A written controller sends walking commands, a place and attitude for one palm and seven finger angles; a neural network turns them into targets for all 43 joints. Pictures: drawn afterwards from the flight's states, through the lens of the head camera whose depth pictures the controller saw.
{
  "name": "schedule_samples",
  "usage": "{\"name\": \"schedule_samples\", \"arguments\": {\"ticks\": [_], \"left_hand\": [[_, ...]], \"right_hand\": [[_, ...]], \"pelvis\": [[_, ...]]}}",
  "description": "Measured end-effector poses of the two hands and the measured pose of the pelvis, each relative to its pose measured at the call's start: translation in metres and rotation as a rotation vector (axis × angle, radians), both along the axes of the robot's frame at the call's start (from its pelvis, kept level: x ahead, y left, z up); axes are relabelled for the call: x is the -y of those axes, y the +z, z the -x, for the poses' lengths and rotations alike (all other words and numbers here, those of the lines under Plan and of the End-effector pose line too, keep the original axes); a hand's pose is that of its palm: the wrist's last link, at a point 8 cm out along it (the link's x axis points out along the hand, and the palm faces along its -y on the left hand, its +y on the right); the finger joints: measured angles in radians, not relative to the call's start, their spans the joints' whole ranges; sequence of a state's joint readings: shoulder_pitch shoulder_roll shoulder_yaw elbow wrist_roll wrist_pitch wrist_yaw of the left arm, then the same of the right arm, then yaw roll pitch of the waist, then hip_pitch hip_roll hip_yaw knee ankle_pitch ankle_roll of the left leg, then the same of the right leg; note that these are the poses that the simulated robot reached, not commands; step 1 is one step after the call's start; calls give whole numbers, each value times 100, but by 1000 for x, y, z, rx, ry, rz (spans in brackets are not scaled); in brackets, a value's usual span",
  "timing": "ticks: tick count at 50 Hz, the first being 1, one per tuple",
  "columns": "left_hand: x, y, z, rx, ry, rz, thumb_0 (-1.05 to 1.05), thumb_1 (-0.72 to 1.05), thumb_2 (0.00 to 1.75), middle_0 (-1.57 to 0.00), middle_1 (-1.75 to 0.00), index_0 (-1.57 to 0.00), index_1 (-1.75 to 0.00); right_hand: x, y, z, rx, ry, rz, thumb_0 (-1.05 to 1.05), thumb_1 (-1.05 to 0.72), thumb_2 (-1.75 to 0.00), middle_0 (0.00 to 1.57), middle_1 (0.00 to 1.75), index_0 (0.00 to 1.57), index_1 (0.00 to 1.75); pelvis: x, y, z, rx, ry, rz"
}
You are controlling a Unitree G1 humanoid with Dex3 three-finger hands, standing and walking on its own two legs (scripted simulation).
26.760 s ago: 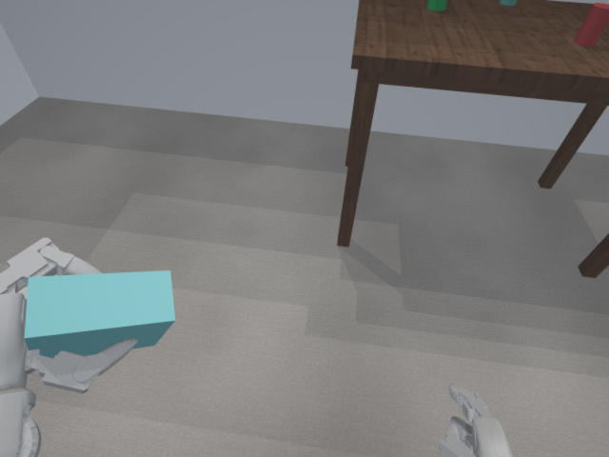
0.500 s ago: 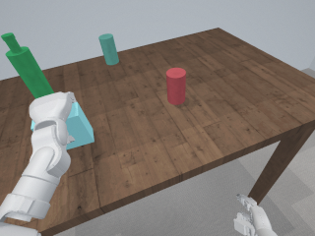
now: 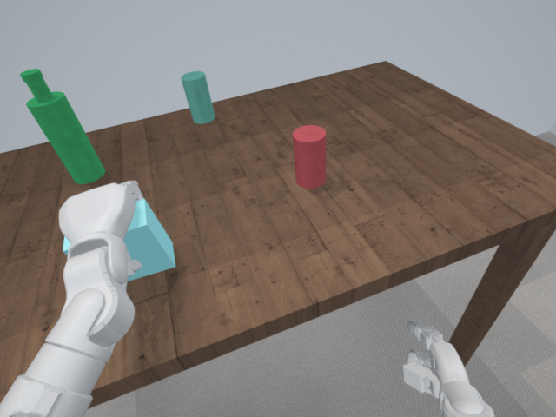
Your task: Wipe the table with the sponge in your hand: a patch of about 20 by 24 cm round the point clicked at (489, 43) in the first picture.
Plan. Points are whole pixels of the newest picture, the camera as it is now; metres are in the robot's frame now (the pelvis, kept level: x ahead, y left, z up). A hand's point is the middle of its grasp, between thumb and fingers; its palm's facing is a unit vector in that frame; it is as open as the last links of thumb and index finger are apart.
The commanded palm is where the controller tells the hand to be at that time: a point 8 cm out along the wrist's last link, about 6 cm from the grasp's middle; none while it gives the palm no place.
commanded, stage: wipe back along the middle lane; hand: left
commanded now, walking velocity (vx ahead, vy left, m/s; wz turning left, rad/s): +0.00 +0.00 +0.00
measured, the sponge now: (130, 252) +0.30 +0.27 +0.11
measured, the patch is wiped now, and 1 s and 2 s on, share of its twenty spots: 0.60 0.60 0.65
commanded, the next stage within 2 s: slide across to the third lane in 0.66 s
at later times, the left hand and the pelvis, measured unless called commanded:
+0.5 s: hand (120, 261) +0.25 +0.25 +0.15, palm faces +0.24 -0.11 -0.96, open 9.5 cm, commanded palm +0.19 +0.22 +0.17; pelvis +0.00 +0.00 +0.00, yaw -1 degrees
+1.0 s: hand (131, 271) +0.24 +0.22 +0.16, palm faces +0.31 -0.16 -0.94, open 9.5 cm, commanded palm +0.20 +0.19 +0.19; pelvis -0.01 +0.00 +0.00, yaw +0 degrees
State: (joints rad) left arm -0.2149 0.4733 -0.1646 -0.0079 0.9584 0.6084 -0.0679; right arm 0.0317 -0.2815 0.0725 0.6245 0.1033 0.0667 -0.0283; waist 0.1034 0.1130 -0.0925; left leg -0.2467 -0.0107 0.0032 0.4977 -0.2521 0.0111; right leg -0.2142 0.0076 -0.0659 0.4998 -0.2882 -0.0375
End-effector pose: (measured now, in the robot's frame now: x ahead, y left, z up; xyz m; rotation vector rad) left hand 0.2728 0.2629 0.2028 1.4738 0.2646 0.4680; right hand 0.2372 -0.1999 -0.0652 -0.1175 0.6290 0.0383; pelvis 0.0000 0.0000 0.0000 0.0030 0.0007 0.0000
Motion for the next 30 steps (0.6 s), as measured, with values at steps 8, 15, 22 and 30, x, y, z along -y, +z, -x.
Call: {"name": "schedule_samples", "arguments": {"ticks": [8, 15, 22, 30], "left_hand": [[6, -1, 11, 20, -2, 16, 3, -46, 112, -72, -147, -74, -146], [12, -1, 26, 48, -29, 37, 3, -45, 111, -70, -149, -75, -145], [17, -2, 43, 92, -48, 65, 3, -45, 110, -68, -149, -75, -144], [25, -3, 63, 136, -69, 90, 3, -45, 110, -68, -149, -76, -144]], "right_hand": [[-4, 2, -5, 14, 17, -13, 1, -91, -90, 20, 30, 20, 30], [-4, 6, -9, 31, 21, -20, 1, -91, -90, 20, 30, 20, 30], [-4, 7, -9, 33, 22, -23, 1, -91, -90, 20, 30, 20, 30], [-5, 8, -6, 39, 21, -32, 1, -91, -90, 20, 30, 20, 30]], "pelvis": [[1, -1, -1, 2, -5, -1], [2, -2, -2, 6, -13, 0], [2, -2, -2, 12, -17, 1], [2, -2, 1, 20, -20, 2]]}}
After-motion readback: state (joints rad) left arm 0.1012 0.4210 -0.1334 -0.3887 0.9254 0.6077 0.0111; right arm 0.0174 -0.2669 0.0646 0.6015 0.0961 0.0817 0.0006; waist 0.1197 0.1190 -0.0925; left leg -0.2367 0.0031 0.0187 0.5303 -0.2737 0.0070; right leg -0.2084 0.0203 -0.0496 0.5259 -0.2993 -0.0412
